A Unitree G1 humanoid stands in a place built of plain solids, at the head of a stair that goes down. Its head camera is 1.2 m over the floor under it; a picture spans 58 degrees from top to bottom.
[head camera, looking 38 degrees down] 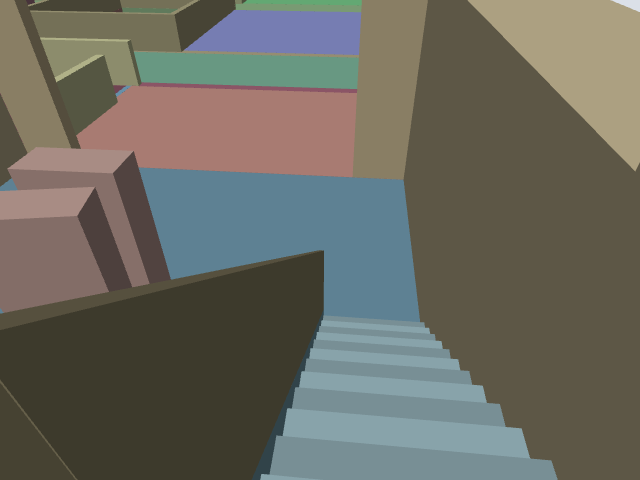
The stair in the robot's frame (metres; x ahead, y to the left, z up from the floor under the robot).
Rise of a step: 0.19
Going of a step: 0.24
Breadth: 1.12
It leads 5 degrees to the right of straight ahead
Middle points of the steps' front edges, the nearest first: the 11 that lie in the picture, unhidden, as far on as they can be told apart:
0.88 -0.37 -0.57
1.12 -0.39 -0.75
1.35 -0.42 -0.94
1.59 -0.44 -1.13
1.83 -0.46 -1.32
2.07 -0.48 -1.51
2.31 -0.51 -1.70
2.54 -0.53 -1.89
2.78 -0.55 -2.08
3.02 -0.57 -2.27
3.26 -0.59 -2.46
